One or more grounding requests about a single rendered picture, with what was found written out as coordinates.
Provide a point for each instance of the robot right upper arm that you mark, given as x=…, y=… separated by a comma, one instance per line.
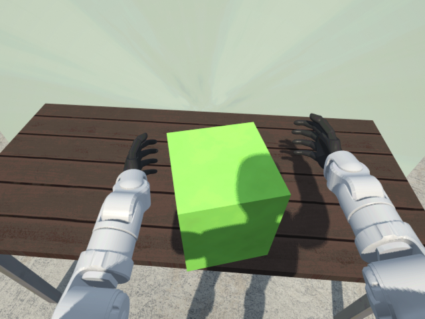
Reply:
x=396, y=287

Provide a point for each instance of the table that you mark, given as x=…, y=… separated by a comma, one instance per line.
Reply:
x=57, y=171

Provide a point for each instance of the robot right hand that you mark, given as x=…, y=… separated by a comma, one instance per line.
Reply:
x=325, y=143

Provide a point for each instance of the robot left upper arm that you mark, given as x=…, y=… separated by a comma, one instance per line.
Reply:
x=83, y=302

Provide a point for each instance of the carton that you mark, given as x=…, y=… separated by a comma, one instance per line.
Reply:
x=229, y=194

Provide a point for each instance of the robot left hand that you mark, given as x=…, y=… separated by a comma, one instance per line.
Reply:
x=133, y=160

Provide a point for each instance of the right robot forearm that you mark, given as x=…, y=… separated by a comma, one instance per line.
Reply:
x=380, y=233

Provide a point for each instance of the left robot forearm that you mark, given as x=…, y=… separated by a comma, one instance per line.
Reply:
x=107, y=260

